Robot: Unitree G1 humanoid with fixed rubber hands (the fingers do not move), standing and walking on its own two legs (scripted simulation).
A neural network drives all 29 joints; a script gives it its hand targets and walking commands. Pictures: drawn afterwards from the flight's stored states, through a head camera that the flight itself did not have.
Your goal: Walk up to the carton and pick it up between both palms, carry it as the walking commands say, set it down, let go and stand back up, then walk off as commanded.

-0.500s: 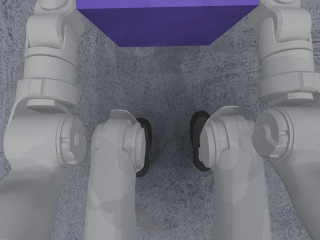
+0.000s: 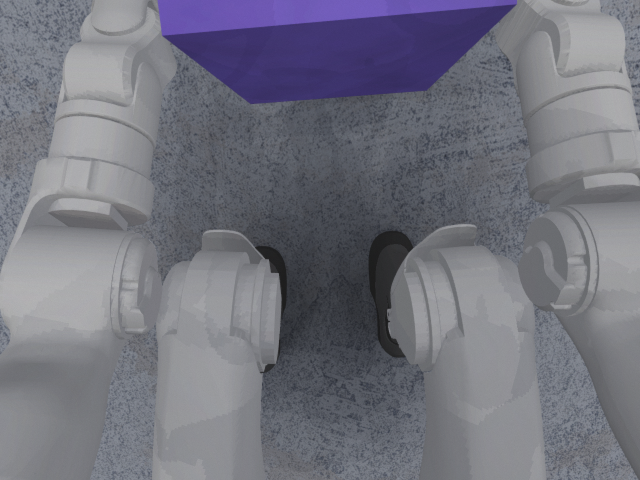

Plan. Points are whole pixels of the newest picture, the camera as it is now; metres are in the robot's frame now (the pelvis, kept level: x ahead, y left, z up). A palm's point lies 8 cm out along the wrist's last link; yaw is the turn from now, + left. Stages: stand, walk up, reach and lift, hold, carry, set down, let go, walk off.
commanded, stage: set down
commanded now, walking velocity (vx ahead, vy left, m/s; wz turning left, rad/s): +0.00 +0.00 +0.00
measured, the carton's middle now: out of the picture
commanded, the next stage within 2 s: none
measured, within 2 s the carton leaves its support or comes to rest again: neither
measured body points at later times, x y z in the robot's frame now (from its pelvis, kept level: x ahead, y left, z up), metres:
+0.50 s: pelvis +0.00 +0.00 -0.01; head +0.36 +0.01 +0.25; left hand +0.56 +0.16 -0.17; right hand +0.56 -0.18 -0.16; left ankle +0.12 +0.11 -0.33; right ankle +0.14 -0.11 -0.33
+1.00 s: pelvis +0.02 +0.00 -0.02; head +0.37 +0.01 +0.26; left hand +0.57 +0.15 -0.17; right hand +0.56 -0.18 -0.17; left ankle +0.12 +0.10 -0.33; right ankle +0.14 -0.11 -0.33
